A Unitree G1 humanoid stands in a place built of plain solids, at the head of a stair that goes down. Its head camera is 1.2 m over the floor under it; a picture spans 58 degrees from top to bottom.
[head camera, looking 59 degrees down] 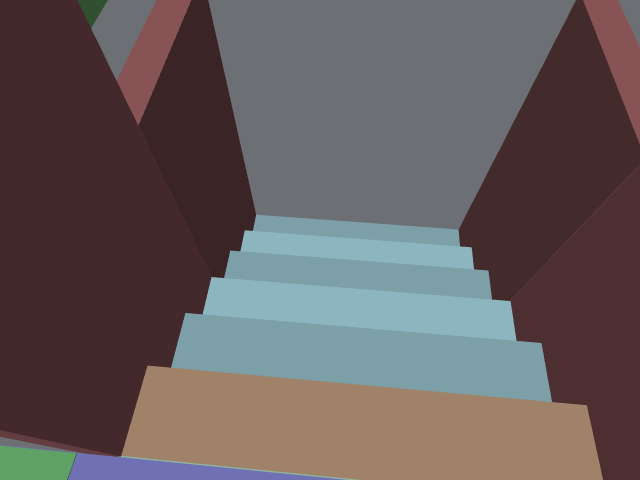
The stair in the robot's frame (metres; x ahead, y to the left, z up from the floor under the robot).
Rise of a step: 0.18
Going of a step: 0.23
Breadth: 1.20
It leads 5 degrees to the right of straight ahead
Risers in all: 6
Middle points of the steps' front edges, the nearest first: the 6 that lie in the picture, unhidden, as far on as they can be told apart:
0.27 -0.11 0.00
0.49 -0.13 -0.18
0.72 -0.15 -0.37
0.94 -0.17 -0.55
1.17 -0.19 -0.73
1.40 -0.21 -0.92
